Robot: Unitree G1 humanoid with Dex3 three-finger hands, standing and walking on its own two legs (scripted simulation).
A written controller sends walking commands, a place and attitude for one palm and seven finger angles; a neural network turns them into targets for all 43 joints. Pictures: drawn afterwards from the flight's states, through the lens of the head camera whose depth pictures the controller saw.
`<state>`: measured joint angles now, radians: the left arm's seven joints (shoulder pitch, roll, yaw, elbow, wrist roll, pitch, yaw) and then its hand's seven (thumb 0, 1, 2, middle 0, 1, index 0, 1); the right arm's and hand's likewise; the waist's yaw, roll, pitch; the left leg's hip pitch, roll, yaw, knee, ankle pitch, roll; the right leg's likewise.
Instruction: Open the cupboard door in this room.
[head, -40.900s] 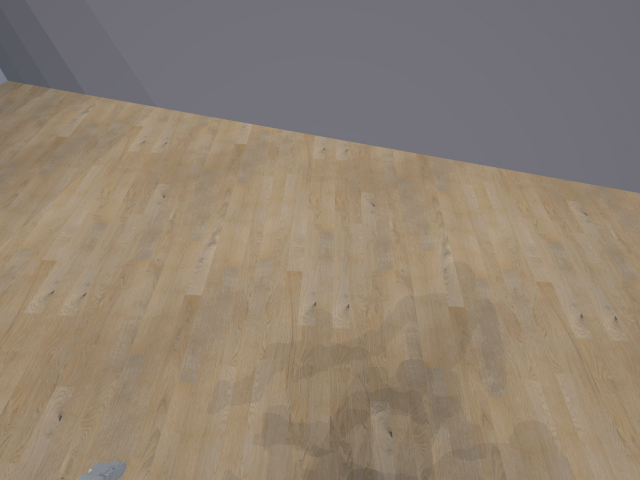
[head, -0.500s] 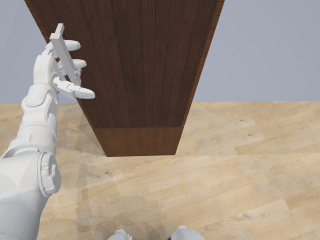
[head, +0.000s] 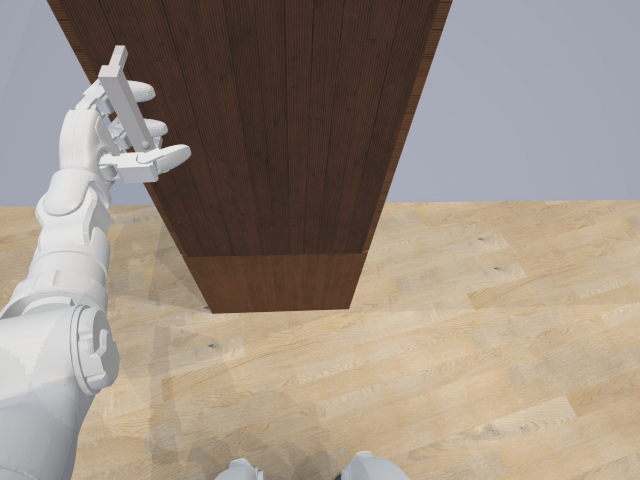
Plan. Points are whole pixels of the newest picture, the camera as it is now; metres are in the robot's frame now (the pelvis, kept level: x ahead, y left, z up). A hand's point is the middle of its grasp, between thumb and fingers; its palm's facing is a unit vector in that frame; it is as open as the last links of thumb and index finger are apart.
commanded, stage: close the thumb around the handle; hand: left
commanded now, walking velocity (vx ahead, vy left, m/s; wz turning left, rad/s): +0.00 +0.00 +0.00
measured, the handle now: (137, 114) +0.55 +0.18 +0.11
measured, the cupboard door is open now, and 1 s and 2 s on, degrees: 0 19 43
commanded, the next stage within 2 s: pull the door open along its arc in 0.34 s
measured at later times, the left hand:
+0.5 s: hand (151, 148) +0.50 +0.16 +0.11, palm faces -0.04 -1.00 +0.00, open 5.4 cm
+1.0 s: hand (169, 224) +0.39 +0.13 +0.11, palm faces +0.11 -0.99 +0.06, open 5.8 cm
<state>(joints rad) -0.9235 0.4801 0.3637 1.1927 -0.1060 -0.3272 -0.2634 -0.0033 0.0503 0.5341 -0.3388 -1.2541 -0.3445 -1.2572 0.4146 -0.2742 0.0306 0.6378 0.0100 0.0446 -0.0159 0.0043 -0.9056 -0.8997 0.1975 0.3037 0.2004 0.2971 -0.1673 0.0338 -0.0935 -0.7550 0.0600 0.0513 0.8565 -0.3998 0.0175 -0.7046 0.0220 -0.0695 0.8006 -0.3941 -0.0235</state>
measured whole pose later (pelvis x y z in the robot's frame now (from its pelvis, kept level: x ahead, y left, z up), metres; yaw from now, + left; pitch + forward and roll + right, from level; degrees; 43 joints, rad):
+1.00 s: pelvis +0.01 +0.00 +0.01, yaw +0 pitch +10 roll -1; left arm -0.30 0.11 0.17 0.43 -0.16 -0.21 0.04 0.00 0.72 0.77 -0.38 -1.35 -0.37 -1.31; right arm 0.30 -0.24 0.00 0.57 0.02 0.02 0.02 0.01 -0.91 -0.90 0.19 0.30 0.20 0.30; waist -0.05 0.04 -0.12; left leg -0.54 0.05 0.08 0.75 -0.38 0.01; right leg -0.51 0.01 -0.04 0.72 -0.38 -0.02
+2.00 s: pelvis +0.00 -0.03 +0.02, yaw +4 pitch +2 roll +0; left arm 0.14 -0.08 -0.26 -0.03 0.05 -0.05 0.50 0.01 0.07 0.54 -0.34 -1.26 -0.35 -1.26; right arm 0.17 -0.19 0.02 0.55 -0.04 0.08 0.00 0.01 -0.91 -0.90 0.19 0.30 0.20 0.30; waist 0.00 0.05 -0.06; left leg -0.38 0.03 0.00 0.70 -0.34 -0.03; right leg -0.33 0.01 -0.12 0.70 -0.40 -0.06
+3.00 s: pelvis -0.01 -0.01 +0.02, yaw +2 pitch +2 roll +0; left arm 0.25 0.07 -0.24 -0.14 -0.05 -0.11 0.04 -0.01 -0.50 0.30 -0.18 -0.31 -0.17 -0.31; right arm 0.22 -0.19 0.06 0.48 0.00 -0.01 0.01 0.01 -0.90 -0.90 0.20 0.30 0.20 0.30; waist -0.01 0.03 -0.05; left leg -0.40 0.02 0.04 0.73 -0.36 0.00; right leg -0.37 -0.01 -0.07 0.74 -0.40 -0.04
